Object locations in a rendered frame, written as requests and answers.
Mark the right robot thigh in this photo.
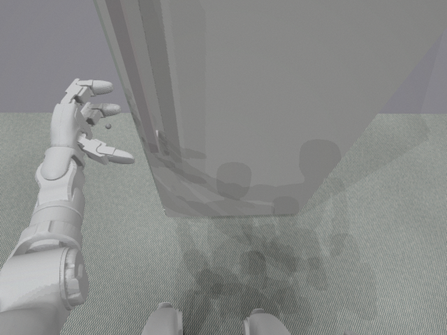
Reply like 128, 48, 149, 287
242, 313, 291, 335

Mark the robot left upper arm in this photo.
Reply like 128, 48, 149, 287
0, 247, 89, 335

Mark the robot left hand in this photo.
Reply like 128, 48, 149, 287
50, 78, 135, 165

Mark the handle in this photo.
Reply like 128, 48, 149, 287
105, 0, 159, 153

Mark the fridge door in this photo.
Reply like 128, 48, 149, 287
96, 0, 447, 218

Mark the left robot forearm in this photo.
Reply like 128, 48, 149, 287
0, 146, 85, 278

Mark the robot right shin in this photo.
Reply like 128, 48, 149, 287
251, 308, 265, 315

